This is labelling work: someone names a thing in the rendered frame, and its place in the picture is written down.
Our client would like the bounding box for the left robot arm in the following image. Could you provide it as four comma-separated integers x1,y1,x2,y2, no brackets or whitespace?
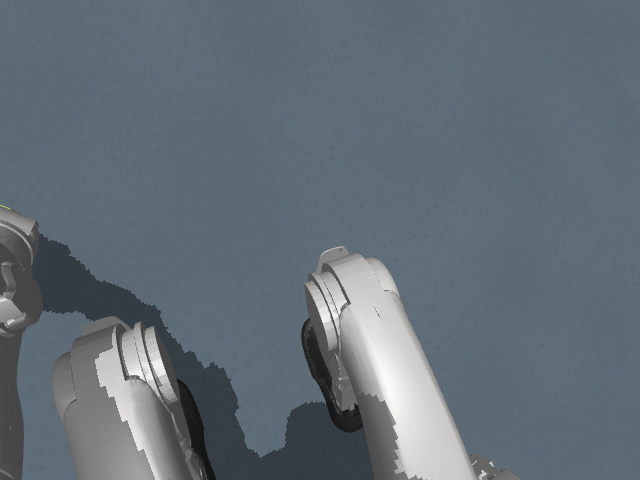
0,206,43,480

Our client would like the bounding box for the right robot hand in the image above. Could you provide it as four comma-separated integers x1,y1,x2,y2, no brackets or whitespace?
469,454,522,480

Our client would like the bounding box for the right robot foot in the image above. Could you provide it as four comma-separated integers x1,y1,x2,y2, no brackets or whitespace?
301,318,363,433

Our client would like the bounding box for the left robot foot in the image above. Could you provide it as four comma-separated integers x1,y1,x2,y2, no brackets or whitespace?
176,378,216,480

